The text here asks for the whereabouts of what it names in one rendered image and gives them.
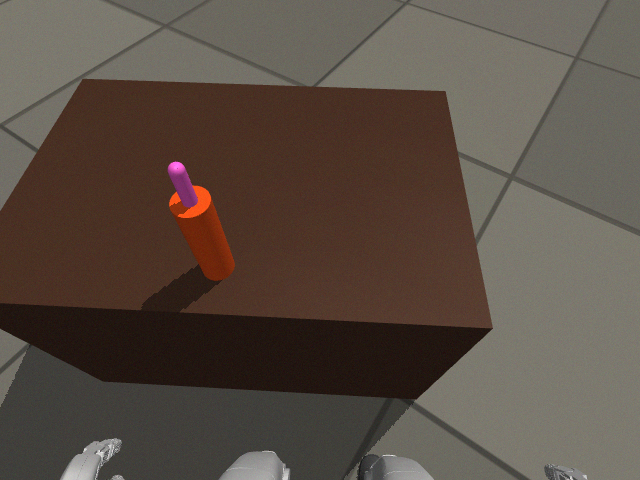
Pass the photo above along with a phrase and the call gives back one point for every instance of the right robot hand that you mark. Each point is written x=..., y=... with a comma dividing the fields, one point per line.
x=556, y=472

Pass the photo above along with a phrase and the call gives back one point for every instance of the left robot hand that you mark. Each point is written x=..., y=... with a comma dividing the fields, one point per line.
x=86, y=466

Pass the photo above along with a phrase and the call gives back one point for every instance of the bottle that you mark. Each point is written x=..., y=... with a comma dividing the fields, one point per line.
x=195, y=214

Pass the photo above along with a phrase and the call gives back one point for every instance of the right robot foot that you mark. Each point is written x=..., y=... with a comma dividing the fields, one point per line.
x=365, y=464

